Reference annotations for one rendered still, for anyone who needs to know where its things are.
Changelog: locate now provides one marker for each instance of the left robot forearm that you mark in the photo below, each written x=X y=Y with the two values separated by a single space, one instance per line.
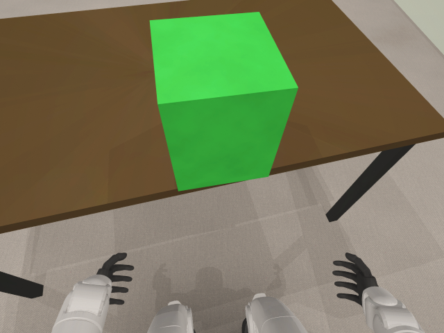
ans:
x=86 y=306

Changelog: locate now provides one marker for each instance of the right robot forearm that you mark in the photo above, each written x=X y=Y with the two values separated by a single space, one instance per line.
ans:
x=386 y=314

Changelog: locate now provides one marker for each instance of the carton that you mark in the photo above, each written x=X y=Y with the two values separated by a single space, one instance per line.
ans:
x=224 y=93

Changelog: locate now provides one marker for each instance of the robot left hand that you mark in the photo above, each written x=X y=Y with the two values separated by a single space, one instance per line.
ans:
x=109 y=267

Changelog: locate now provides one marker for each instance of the right robot shin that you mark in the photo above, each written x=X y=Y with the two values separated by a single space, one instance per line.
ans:
x=258 y=295

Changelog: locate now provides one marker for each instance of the robot right hand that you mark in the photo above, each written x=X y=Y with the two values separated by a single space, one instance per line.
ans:
x=363 y=278

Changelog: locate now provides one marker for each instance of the table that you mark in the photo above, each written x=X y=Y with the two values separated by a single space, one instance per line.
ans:
x=81 y=132

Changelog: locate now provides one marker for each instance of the left robot thigh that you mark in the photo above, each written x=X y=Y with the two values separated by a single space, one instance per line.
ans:
x=174 y=318

